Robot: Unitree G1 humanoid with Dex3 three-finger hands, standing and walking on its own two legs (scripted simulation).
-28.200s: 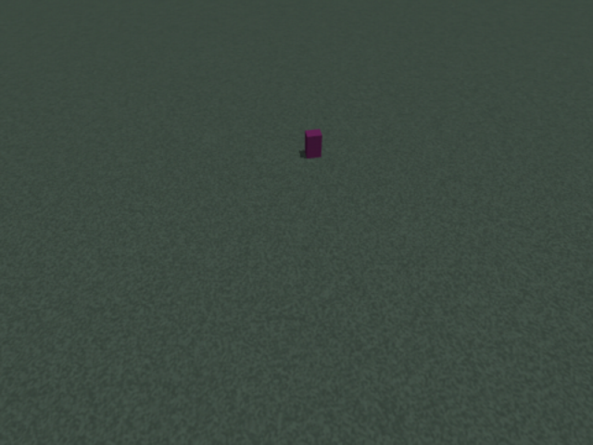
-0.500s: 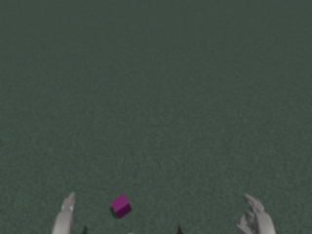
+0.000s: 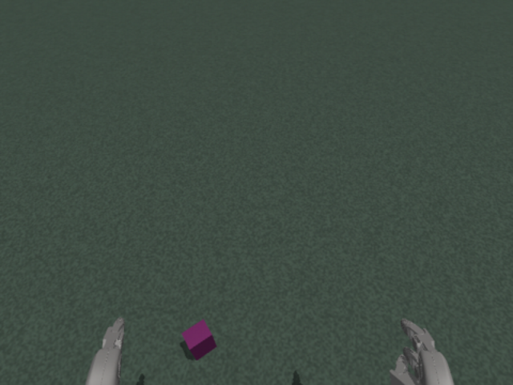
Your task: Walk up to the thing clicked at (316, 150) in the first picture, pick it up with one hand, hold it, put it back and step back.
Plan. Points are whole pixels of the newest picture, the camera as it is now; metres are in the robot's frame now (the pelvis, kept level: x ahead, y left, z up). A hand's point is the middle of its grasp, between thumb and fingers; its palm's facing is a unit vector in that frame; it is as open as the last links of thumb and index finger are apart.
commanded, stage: home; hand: left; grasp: from the side
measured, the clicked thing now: (200, 340) +0.38 +0.22 -0.65
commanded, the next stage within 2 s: stand in 0.74 s
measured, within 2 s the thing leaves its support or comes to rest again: neither
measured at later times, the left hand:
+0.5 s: hand (143, 377) +0.17 +0.19 -0.06, palm faces +0.11 -0.95 -0.29, open 17.5 cm
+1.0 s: hand (143, 374) +0.17 +0.19 -0.06, palm faces +0.11 -0.95 -0.30, open 16.4 cm
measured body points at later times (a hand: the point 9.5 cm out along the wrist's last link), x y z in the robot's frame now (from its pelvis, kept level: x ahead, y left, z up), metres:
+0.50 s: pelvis +0.00 +0.01 +0.00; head +0.03 +0.01 +0.45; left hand +0.16 +0.24 -0.04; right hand +0.16 -0.23 -0.08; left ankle +0.02 +0.13 -0.69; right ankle +0.00 -0.13 -0.69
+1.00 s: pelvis +0.01 +0.01 +0.00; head +0.04 +0.01 +0.45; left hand +0.16 +0.24 -0.04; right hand +0.17 -0.23 -0.08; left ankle +0.02 +0.13 -0.69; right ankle +0.00 -0.13 -0.69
